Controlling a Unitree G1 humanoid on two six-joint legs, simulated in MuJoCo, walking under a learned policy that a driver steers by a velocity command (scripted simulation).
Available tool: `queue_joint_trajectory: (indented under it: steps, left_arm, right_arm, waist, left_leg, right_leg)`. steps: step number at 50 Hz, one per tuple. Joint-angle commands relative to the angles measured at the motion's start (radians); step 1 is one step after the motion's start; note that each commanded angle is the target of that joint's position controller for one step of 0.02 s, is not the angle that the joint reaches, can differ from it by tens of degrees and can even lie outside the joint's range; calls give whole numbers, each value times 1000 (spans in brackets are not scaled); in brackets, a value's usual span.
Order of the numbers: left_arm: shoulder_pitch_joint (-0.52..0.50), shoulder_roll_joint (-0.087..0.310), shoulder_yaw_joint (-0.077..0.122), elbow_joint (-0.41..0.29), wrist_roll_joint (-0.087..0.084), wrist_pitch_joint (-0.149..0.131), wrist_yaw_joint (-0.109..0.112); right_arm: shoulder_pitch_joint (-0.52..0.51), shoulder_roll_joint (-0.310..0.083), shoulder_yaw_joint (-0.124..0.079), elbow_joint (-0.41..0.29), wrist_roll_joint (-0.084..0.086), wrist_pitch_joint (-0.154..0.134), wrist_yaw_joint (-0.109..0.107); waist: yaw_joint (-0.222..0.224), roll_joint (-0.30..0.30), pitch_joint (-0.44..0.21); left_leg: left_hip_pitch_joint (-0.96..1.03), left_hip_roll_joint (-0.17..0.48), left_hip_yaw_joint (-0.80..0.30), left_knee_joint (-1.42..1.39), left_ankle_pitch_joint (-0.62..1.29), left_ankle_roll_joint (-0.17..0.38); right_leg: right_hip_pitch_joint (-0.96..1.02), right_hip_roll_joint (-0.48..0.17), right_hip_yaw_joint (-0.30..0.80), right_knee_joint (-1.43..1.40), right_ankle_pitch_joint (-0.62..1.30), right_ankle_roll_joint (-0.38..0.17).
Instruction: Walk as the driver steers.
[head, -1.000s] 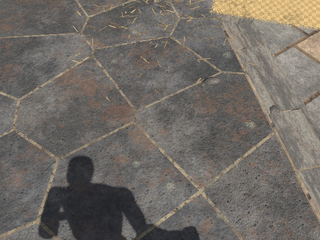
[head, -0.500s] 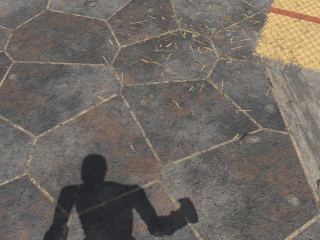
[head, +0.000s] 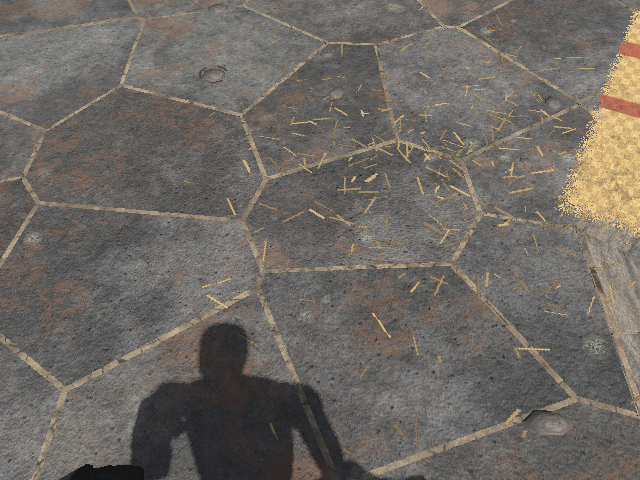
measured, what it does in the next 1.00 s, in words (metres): walks ahead, turning right: left foot, then right foot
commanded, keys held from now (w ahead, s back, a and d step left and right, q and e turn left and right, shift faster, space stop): w+e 0.66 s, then w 0.22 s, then w+q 0.12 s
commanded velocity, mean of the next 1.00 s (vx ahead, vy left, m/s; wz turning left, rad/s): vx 0.50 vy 0.00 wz -0.38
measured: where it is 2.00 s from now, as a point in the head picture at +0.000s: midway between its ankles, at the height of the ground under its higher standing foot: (416, 259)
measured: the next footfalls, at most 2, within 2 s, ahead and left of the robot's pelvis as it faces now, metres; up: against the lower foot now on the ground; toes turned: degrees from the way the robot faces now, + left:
left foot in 0.44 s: +0.41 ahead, +0.09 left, +0.00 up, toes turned -18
right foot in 0.92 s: +0.56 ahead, -0.27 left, +0.00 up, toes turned -28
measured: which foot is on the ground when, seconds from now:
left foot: up 0.00-0.42, down 0.44-0.94, up 0.96-1.00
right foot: down 0.00-0.44, up 0.46-0.90, down 0.92-1.00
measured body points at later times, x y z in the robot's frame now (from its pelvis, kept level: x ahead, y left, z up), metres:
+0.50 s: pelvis +0.27 +0.01 +0.01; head +0.30 +0.00 +0.45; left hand +0.37 +0.28 -0.12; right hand +0.43 -0.29 -0.06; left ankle +0.37 +0.10 -0.72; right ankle +0.11 -0.09 -0.67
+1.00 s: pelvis +0.50 -0.13 +0.00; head +0.53 -0.16 +0.45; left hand +0.80 -0.01 -0.07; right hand +0.37 -0.39 -0.13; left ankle +0.42 +0.08 -0.65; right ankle +0.53 -0.25 -0.72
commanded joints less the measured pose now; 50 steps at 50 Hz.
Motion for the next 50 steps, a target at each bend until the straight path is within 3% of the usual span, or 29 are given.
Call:
queue_joint_trajectory:
  steps: [1,2,3,4,6,8,13,18,20,21,22,23,24,25,26,27,28,30,33,37,41,43,44,45,46,47,48,49,50]
  left_arm:
    - [292,173,60,11,-33,10,-1]
    - [238,147,52,-8,-14,19,3]
    - [204,136,46,-13,-4,26,4]
    - [183,121,41,-20,0,27,7]
    - [167,121,40,-25,-2,32,14]
    - [177,143,48,-17,-10,35,25]
    - [245,177,64,18,-23,52,48]
    - [292,169,66,38,-31,73,56]
    - [267,158,66,32,-28,80,56]
    - [256,127,56,23,-22,78,53]
    - [253,68,35,1,-6,73,49]
    - [388,13,16,-26,-31,63,49]
    - [382,113,33,-4,-42,62,52]
    - [280,163,49,-10,-36,67,52]
    - [230,155,51,-18,-27,72,52]
    - [197,143,53,-31,-18,73,49]
    - [193,126,54,-37,-22,77,42]
    - [186,84,46,-49,-28,88,35]
    - [128,61,38,-80,-18,93,28]
    - [28,31,18,-97,-15,73,8]
    - [-92,44,16,-140,-19,63,-10]
    - [-103,66,23,-153,-15,62,-14]
    - [-63,86,34,-147,-11,62,-13]
    - [49,115,53,-115,-5,62,-9]
    - [201,169,80,-70,-2,65,4]
    - [347,282,104,-54,21,70,22]
    - [360,263,95,-52,6,71,23]
    - [318,196,72,-50,6,66,19]
    - [261,163,61,-42,2,60,19]
  right_arm:
    - [3,-129,-14,-108,13,-50,9]
    - [-95,-127,-12,-130,19,-60,14]
    - [-143,-113,-11,-145,4,-68,17]
    - [-142,-108,-16,-147,-15,-71,16]
    - [-114,-82,-13,-144,-23,-69,17]
    - [-136,-63,-6,-149,-23,-62,13]
    - [-314,-30,9,-181,-12,-69,17]
    - [-378,-71,-10,-200,5,-84,27]
    - [-297,-94,-27,-180,6,-91,23]
    - [-207,-121,-41,-163,-3,-94,15]
    - [-53,-178,-58,-151,-17,-93,5]
    - [22,-246,-76,-114,-20,-75,9]
    - [9,-161,-61,-119,0,-69,14]
    - [-28,-103,-46,-125,2,-66,11]
    - [-74,-85,-38,-126,-7,-63,12]
    - [-105,-64,-31,-117,-11,-60,13]
    - [-121,-52,-26,-111,-18,-62,12]
    - [-129,-53,-30,-94,-12,-69,13]
    - [-122,-95,-45,-65,-8,-75,12]
    - [-98,-122,-47,-26,1,-68,15]
    - [-26,-163,-55,26,26,-52,17]
    - [-10,-180,-59,48,34,-39,16]
    - [-13,-191,-60,54,36,-33,13]
    - [-16,-187,-55,63,41,-26,11]
    - [-3,-159,-39,66,33,-27,8]
    - [51,-63,-2,25,4,-41,16]
    - [81,-36,12,39,10,-58,21]
    - [1,-141,-22,27,44,-65,26]
    - [-65,-137,-22,3,55,-66,25]
  waist:
    - [135,-198,-194]
    - [134,-106,-93]
    - [112,-49,-9]
    - [85,-50,0]
    - [53,-97,-15]
    - [51,-102,-16]
    - [109,-100,2]
    - [110,-121,-1]
    - [56,-138,-20]
    - [10,-126,-82]
    - [-54,-20,-217]
    - [1,296,-327]
    - [-13,218,-253]
    - [-36,119,-127]
    - [-20,56,-60]
    - [-3,56,-10]
    - [18,82,10]
    - [31,101,21]
    - [31,67,33]
    - [2,36,42]
    - [-23,37,74]
    - [-4,51,69]
    - [30,66,36]
    - [102,61,-32]
    - [173,49,-127]
    - [191,-142,-304]
    - [175,-247,-444]
    - [192,-149,-312]
    - [161,-140,-174]
  left_leg:
    - [-641,44,-13,552,-49,-19]
    - [-650,81,9,529,27,-12]
    - [-641,106,26,453,76,-15]
    - [-593,132,26,376,120,-22]
    - [-522,138,46,279,146,-49]
    - [-500,127,71,176,171,-80]
    - [-378,73,73,-134,468,-111]
    - [-294,48,35,-264,437,-83]
    - [-169,54,49,-320,401,-44]
    - [-11,95,34,-332,392,-9]
    - [236,266,-124,-313,336,58]
    - [507,478,-550,-383,150,218]
    - [459,492,-637,-429,-45,214]
    - [345,442,-484,-444,-16,172]
    - [234,397,-355,-462,112,148]
    - [154,361,-269,-486,214,142]
    - [93,332,-193,-512,277,131]
    - [38,314,-97,-556,350,138]
    - [35,331,-3,-591,467,162]
    - [26,292,125,-601,534,143]
    - [100,329,146,-589,541,128]
    - [165,352,151,-535,665,113]
    - [180,348,168,-467,821,99]
    - [146,318,196,-326,958,77]
    - [22,271,221,-130,916,44]
    - [-346,163,241,270,490,-20]
    - [-511,49,89,505,-134,-41]
    - [-597,100,8,575,-109,-28]
    - [-624,145,40,542,-30,-21]
  right_leg:
    - [723,-375,734,-240,-276,-266]
    - [595,-332,615,-256,-248,-231]
    - [474,-291,533,-280,-148,-219]
    - [412,-257,480,-294,-54,-207]
    - [352,-211,415,-316,74,-209]
    - [300,-196,362,-324,157,-219]
    - [212,-144,301,-305,139,-168]
    - [295,-174,417,-211,55,-133]
    - [295,-160,436,-134,81,-105]
    - [254,-116,402,-22,108,-76]
    - [133,-54,317,248,-27,-40]
    - [-193,66,182,542,-446,16]
    - [-320,-22,190,682,-441,31]
    - [-347,-53,179,722,-346,39]
    - [-319,-83,152,712,-275,49]
    - [-305,-106,146,675,-228,54]
    - [-268,-130,139,652,-200,55]
    - [-243,-146,111,614,-173,61]
    - [-275,-162,103,507,-89,77]
    - [-188,-137,66,248,105,57]
    - [-145,-110,24,93,104,24]
    - [-111,-87,2,46,22,-5]
    - [-30,-60,-22,20,-6,-24]
    - [157,-30,-49,-33,31,-52]
    - [416,-44,-25,-23,69,-79]
    - [830,-333,352,1,66,-204]
    - [899,-477,706,-156,-26,-293]
    - [782,-443,593,-186,-81,-242]
    - [642,-397,436,-207,-61,-202]
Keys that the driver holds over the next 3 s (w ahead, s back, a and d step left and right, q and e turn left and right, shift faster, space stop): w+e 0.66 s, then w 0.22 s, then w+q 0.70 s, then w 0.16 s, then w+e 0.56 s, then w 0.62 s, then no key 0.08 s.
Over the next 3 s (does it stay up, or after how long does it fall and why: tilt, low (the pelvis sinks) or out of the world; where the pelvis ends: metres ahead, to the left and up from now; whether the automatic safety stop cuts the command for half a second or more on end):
stays up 1.59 -0.43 0.00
